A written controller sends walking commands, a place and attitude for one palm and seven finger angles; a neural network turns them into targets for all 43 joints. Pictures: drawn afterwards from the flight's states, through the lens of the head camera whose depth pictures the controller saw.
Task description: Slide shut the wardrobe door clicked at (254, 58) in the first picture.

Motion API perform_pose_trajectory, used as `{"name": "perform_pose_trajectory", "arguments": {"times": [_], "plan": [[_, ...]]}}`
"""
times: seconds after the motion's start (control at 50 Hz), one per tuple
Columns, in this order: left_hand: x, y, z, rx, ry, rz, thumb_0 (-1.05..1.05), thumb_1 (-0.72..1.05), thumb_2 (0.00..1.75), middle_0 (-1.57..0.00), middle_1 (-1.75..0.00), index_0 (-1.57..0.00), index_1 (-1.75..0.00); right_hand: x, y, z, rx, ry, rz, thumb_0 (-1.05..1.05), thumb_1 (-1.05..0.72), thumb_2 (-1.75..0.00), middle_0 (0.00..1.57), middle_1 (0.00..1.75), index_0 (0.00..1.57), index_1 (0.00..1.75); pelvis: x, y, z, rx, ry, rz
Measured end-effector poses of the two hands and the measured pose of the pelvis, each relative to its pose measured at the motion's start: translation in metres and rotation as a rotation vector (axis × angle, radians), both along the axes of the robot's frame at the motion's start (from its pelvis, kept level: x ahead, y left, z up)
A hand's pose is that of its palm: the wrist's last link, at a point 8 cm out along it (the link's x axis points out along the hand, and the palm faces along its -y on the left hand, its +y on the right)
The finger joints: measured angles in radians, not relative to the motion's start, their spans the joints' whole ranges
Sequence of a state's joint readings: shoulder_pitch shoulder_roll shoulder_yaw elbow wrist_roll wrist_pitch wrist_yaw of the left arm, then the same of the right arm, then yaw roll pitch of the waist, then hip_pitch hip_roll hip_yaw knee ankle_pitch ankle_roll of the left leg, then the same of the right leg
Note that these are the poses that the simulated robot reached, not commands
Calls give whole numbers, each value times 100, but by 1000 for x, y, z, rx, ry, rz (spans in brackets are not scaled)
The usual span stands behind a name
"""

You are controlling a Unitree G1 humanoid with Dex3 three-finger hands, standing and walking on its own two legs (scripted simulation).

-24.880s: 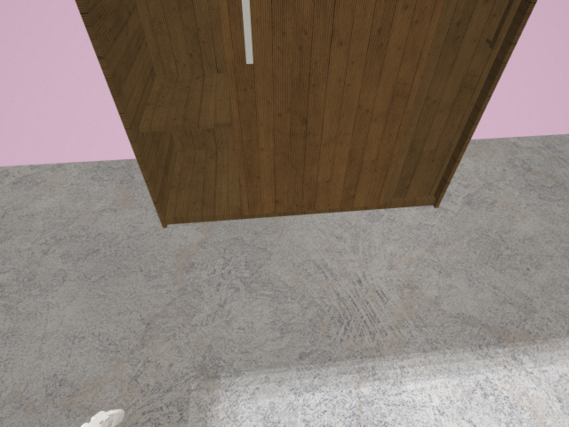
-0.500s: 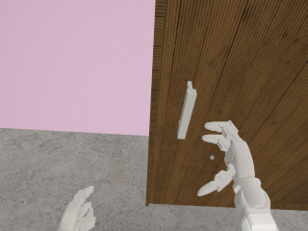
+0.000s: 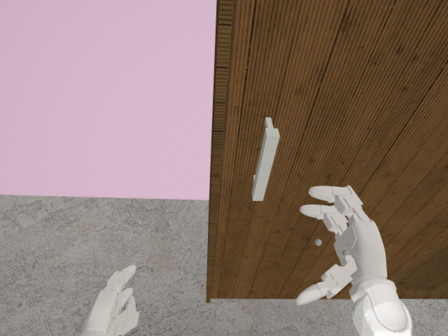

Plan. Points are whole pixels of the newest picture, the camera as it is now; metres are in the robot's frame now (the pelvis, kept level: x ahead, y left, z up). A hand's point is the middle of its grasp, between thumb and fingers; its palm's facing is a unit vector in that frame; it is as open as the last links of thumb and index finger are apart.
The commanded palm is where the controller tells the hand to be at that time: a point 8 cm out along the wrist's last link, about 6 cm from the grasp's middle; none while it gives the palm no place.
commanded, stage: draw the hand back to the body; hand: right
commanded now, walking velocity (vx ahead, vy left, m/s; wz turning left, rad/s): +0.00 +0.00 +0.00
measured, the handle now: (262, 161) +0.41 -0.06 +0.12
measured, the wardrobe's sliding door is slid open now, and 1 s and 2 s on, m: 0.00 0.00 0.00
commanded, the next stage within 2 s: step back with the hand held close in 1.50 s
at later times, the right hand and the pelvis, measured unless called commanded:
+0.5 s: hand (373, 254) +0.22 -0.19 +0.14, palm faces +0.08 +0.98 -0.19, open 14.3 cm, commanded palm +0.18 -0.24 +0.15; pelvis +0.02 -0.01 +0.01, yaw +0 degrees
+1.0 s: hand (441, 252) +0.21 -0.27 +0.17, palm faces +0.39 +0.85 -0.35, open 9.9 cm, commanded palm +0.15 -0.31 +0.18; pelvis +0.01 -0.02 +0.01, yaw +1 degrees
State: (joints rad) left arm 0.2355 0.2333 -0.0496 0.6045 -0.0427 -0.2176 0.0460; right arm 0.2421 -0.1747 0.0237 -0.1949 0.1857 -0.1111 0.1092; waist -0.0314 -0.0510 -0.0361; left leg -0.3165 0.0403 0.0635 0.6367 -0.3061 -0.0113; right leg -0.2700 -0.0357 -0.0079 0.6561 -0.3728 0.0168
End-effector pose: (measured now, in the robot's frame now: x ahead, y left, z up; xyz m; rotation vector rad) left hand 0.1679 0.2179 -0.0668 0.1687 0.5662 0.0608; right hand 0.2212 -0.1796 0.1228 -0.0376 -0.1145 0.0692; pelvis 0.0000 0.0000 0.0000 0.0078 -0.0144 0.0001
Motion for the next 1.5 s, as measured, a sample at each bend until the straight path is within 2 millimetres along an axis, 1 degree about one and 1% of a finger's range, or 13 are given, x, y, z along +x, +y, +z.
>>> {"name": "perform_pose_trajectory", "arguments": {"times": [0.08,0.14,0.28,0.44,0.48,0.62,0.78,0.94,1.16,1.22,1.3,1.38,1.5], "plan": [[1,0,1,2,7,21,2,90,89,-21,-30,-20,-30,9,-9,-8,5,96,-26,-1,55,-20,25,115,25,115,4,0,2,-2,6,3],[4,0,5,0,-14,28,2,90,89,-21,-30,-20,-30,8,-18,-6,-26,114,-44,-1,55,-20,25,115,25,115,8,-1,4,-4,8,9],[16,-2,13,12,-59,8,2,90,89,-21,-30,-20,-30,-9,-41,16,-21,21,-76,-1,55,-20,25,115,25,115,17,-4,4,4,-3,4],[28,-11,20,21,-90,-12,2,90,89,-21,-30,-20,-30,-23,-56,12,-36,94,-67,-1,52,-22,25,113,25,113,17,-11,5,9,-15,-4],[29,-15,22,30,-97,-19,2,90,89,-21,-30,-20,-30,-28,-62,18,-120,77,-123,-1,48,-23,25,111,25,111,17,-12,6,10,-22,0],[27,-29,21,34,-55,-39,2,90,89,-21,-30,-20,-30,-43,-85,33,-226,6,-319,-1,29,-32,24,100,25,100,12,-18,9,9,-45,5],[15,-37,13,27,9,-36,2,90,89,-21,-30,-20,-30,-47,-100,42,-273,-27,-382,-1,2,-45,23,84,24,85,9,-23,12,5,-67,10],[6,-31,11,32,37,-5,2,90,89,-21,-30,-20,-30,-52,-120,57,-325,-70,-439,0,-26,-59,23,67,23,68,8,-24,14,5,-82,21],[6,-16,13,53,44,17,2,90,89,-21,-30,-20,-30,-65,-140,66,-369,-78,-529,1,-66,-78,22,44,22,45,7,-19,16,6,-89,24],[7,-14,14,56,40,14,2,90,89,-21,-30,-20,-30,-68,-141,67,-366,-81,-550,1,-75,-83,21,39,21,39,6,-18,16,7,-90,22],[10,-12,14,59,34,6,2,90,89,-21,-30,-20,-30,-69,-136,64,-346,-76,-547,1,-82,-86,21,34,21,35,6,-17,16,7,-91,19],[11,-12,16,58,28,6,2,90,89,-21,-30,-20,-30,-67,-130,62,-339,-70,-528,1,-86,-88,21,32,21,32,6,-15,17,6,-92,19],[11,-12,18,51,17,10,2,90,89,-21,-30,-20,-30,-68,-130,65,-348,-78,-525,2,-88,-89,21,31,21,31,5,-13,17,8,-98,22]]}}
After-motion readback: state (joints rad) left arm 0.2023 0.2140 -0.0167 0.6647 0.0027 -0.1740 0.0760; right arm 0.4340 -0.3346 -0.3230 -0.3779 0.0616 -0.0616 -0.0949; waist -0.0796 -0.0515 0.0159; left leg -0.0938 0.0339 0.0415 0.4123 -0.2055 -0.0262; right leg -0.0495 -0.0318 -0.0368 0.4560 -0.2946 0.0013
